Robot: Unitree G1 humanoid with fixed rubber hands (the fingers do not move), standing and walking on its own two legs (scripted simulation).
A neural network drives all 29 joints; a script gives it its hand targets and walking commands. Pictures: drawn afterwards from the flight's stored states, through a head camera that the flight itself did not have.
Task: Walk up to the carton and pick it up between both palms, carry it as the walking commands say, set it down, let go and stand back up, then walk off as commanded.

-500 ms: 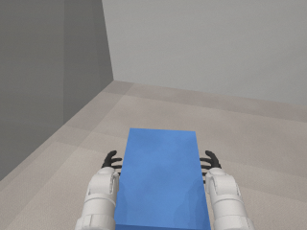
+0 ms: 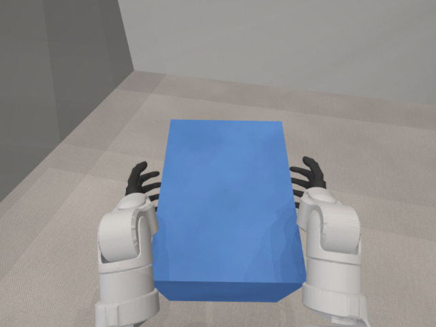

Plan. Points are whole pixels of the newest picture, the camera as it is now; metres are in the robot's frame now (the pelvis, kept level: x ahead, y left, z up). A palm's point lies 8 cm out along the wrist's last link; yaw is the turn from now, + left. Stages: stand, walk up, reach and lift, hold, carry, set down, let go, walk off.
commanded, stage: carry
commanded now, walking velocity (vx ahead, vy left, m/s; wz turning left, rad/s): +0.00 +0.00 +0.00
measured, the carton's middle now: (224, 212) +0.35 +0.00 +0.03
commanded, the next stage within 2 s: none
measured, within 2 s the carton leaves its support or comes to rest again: neither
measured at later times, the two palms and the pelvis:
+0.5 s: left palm (155, 218) +0.27 +0.12 +0.12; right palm (343, 226) +0.26 -0.18 +0.12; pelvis -0.03 -0.01 +0.00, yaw -2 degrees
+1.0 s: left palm (222, 250) +0.23 +0.01 +0.09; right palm (435, 308) +0.15 -0.27 +0.09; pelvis -0.10 -0.04 -0.02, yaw -18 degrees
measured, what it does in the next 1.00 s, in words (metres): walks backwards, turning right: right foot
